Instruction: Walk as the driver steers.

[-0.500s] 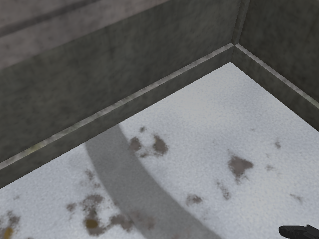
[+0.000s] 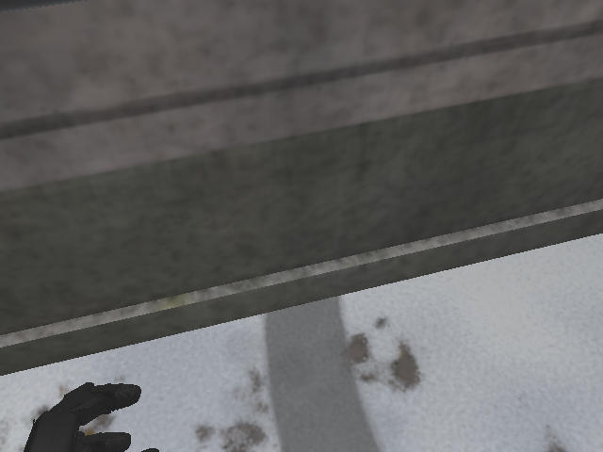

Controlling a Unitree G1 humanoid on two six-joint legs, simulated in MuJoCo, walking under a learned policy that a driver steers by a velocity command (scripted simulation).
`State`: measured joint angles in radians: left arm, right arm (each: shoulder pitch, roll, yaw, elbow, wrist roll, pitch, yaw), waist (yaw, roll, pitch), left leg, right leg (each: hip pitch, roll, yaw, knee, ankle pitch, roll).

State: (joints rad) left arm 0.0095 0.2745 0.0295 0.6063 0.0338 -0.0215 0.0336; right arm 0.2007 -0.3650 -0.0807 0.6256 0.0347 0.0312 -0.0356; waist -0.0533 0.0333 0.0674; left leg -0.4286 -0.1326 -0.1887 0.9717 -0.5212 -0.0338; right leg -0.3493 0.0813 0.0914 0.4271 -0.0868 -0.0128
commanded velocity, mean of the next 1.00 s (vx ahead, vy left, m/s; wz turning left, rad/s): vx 0.19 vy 0.00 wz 0.97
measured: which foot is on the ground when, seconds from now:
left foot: up 0.00-0.32, down 0.34-0.78, up 0.80-1.00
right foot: down 0.00-0.34, up 0.36-0.76, down 0.78-1.00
